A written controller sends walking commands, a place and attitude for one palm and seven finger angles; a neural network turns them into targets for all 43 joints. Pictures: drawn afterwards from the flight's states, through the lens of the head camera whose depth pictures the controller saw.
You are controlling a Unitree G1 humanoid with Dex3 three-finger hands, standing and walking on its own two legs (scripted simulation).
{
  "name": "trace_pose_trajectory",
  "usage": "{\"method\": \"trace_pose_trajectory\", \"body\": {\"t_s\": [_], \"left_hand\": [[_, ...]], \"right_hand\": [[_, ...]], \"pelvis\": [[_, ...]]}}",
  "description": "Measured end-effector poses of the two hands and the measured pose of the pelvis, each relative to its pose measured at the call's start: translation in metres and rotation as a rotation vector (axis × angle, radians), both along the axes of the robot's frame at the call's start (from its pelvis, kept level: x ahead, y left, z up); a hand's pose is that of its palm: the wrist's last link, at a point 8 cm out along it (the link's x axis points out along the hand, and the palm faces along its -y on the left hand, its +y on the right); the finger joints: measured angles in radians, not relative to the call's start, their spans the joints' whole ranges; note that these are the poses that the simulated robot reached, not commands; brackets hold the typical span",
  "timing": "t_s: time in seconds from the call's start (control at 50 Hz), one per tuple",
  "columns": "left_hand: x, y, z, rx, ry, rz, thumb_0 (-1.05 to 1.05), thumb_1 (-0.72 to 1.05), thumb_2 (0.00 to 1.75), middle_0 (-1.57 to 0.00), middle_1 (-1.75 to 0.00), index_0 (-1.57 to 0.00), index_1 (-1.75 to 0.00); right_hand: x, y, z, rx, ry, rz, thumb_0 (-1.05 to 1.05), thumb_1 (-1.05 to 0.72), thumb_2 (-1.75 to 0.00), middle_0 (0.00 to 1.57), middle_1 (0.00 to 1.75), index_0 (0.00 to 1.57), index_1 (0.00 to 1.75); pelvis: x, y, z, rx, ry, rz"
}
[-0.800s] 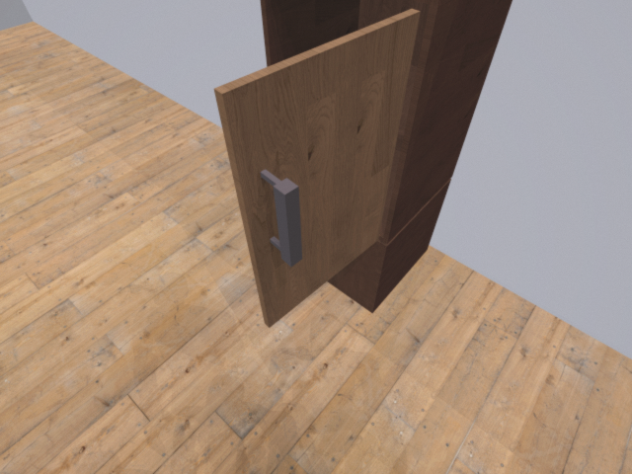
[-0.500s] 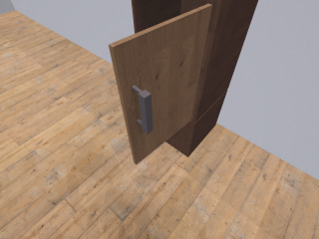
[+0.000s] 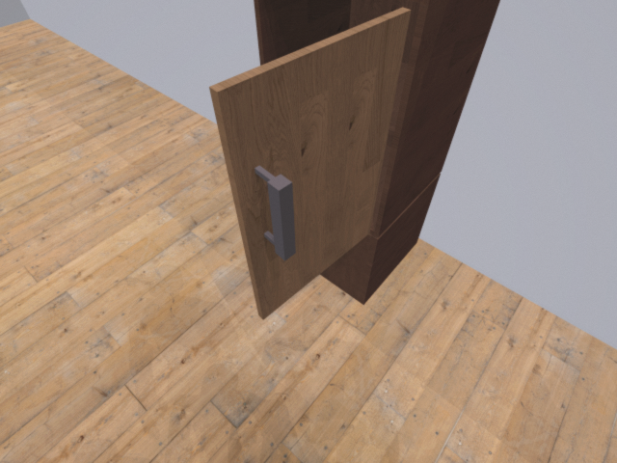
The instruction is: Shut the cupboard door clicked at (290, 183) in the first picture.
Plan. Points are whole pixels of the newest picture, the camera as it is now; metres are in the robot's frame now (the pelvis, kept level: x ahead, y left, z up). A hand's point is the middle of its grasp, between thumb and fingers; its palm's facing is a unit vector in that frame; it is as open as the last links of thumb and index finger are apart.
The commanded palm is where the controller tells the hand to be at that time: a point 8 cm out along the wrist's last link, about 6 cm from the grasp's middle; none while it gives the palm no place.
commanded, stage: look at it before walking up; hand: left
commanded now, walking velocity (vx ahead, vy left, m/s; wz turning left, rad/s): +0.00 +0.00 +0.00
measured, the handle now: (274, 214) +0.49 +0.09 +0.01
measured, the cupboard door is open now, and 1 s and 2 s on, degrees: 84 84 84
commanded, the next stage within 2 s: walk to a spot facing it in 0.04 s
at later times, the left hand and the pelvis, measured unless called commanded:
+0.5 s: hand out of the picture +0.01 +0.19 -0.19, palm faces -0.05 -0.98 -0.21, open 7.4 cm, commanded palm none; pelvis +0.00 +0.00 -0.01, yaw -8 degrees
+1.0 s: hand out of the picture +0.11 +0.13 -0.17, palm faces -0.36 -0.90 -0.26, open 7.4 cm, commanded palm none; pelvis -0.02 -0.03 -0.01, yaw -25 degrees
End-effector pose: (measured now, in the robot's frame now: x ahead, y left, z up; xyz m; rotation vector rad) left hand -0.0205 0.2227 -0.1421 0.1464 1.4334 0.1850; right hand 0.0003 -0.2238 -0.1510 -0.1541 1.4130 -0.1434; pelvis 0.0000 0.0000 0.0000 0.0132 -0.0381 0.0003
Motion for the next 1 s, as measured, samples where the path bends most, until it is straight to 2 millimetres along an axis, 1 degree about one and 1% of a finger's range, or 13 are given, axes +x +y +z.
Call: {"method": "trace_pose_trajectory", "body": {"t_s": [0.22, 0.32, 0.4, 0.48, 0.54, 0.58, 0.62, 0.68, 0.74, 0.8, 0.88, 0.94, 1.0], "left_hand": [[-0.001, -0.003, 0.000, 0.003, 0.012, 0.000, 0.00, 0.91, 0.90, -0.20, -0.30, -0.20, -0.30], [0.000, -0.004, -0.003, -0.004, 0.039, -0.016, 0.00, 0.91, 0.90, -0.20, -0.30, -0.20, -0.30], [0.007, 0.000, -0.009, -0.009, 0.049, -0.041, 0.00, 0.91, 0.90, -0.20, -0.30, -0.20, -0.30], [0.024, 0.009, -0.013, -0.006, 0.031, -0.075, 0.00, 0.91, 0.90, -0.20, -0.30, -0.20, -0.30], [0.045, 0.015, -0.012, 0.007, 0.001, -0.118, 0.00, 0.91, 0.90, -0.20, -0.30, -0.20, -0.30], [0.063, 0.017, -0.009, 0.021, -0.024, -0.155, 0.00, 0.91, 0.90, -0.20, -0.30, -0.20, -0.30], [0.082, 0.016, -0.003, 0.033, -0.062, -0.192, 0.00, 0.91, 0.90, -0.20, -0.30, -0.20, -0.30], [0.111, 0.006, 0.007, 0.053, -0.133, -0.248, 0.00, 0.91, 0.90, -0.20, -0.30, -0.19, -0.30], [0.132, -0.005, 0.007, 0.083, -0.209, -0.305, 0.00, 0.91, 0.90, -0.20, -0.30, -0.19, -0.30], [0.140, -0.016, 0.011, 0.095, -0.220, -0.344, 0.00, 0.91, 0.90, -0.20, -0.30, -0.19, -0.30], [0.142, -0.031, 0.013, 0.080, -0.185, -0.395, 0.00, 0.91, 0.90, -0.20, -0.30, -0.20, -0.30], [0.143, -0.039, 0.011, 0.054, -0.163, -0.427, 0.00, 0.91, 0.90, -0.20, -0.30, -0.20, -0.30], [0.146, -0.044, 0.006, 0.024, -0.149, -0.449, 0.00, 0.91, 0.90, -0.20, -0.30, -0.20, -0.30]], "right_hand": [[-0.001, -0.001, -0.001, 0.001, 0.007, -0.009, 0.01, -0.91, -0.90, 0.20, 0.29, 0.20, 0.30], [-0.003, -0.002, -0.004, -0.008, -0.002, -0.062, 0.01, -0.91, -0.90, 0.20, 0.29, 0.20, 0.30], [-0.007, -0.005, -0.006, -0.027, -0.016, -0.113, 0.01, -0.91, -0.90, 0.20, 0.29, 0.20, 0.30], [-0.010, -0.008, -0.005, -0.050, -0.035, -0.151, 0.01, -0.91, -0.90, 0.20, 0.29, 0.20, 0.30], [-0.013, -0.010, -0.005, -0.060, -0.062, -0.175, 0.01, -0.91, -0.90, 0.20, 0.29, 0.20, 0.30], [-0.019, -0.013, -0.006, -0.058, -0.079, -0.190, 0.01, -0.91, -0.90, 0.20, 0.29, 0.20, 0.30], [-0.025, -0.017, -0.007, -0.051, -0.085, -0.203, 0.01, -0.91, -0.90, 0.21, 0.29, 0.20, 0.30], [-0.035, -0.027, -0.012, -0.036, -0.086, -0.225, 0.01, -0.91, -0.90, 0.21, 0.29, 0.20, 0.30], [-0.042, -0.043, -0.024, -0.021, -0.092, -0.262, 0.01, -0.91, -0.90, 0.21, 0.29, 0.20, 0.30], [-0.043, -0.058, -0.023, -0.029, -0.094, -0.295, 0.01, -0.91, -0.90, 0.21, 0.29, 0.20, 0.30], [-0.033, -0.074, -0.007, -0.063, -0.156, -0.341, 0.01, -0.91, -0.90, 0.20, 0.29, 0.20, 0.30], [-0.024, -0.081, 0.004, -0.090, -0.204, -0.369, 0.01, -0.91, -0.90, 0.20, 0.29, 0.19, 0.30], [-0.015, -0.082, 0.014, -0.115, -0.241, -0.388, 0.01, -0.91, -0.90, 0.20, 0.29, 0.19, 0.30]], "pelvis": [[0.001, -0.002, 0.000, 0.001, 0.004, -0.011], [-0.001, -0.002, -0.004, -0.006, 0.010, -0.055], [-0.002, -0.001, -0.009, -0.011, 0.015, -0.088], [-0.002, 0.003, -0.012, -0.007, 0.019, -0.120], [-0.006, 0.004, -0.014, 0.005, 0.030, -0.165], [-0.011, 0.003, -0.013, 0.010, 0.033, -0.194], [-0.014, -0.001, -0.012, 0.012, 0.036, -0.218], [-0.019, -0.010, -0.013, 0.007, 0.039, -0.249], [-0.022, -0.024, -0.023, 0.022, 0.045, -0.275], [-0.026, -0.030, -0.021, 0.014, 0.039, -0.303], [-0.024, -0.033, -0.013, 0.020, 0.042, -0.358], [-0.021, -0.033, -0.008, 0.021, 0.047, -0.395], [-0.017, -0.030, -0.007, 0.017, 0.051, -0.431]]}}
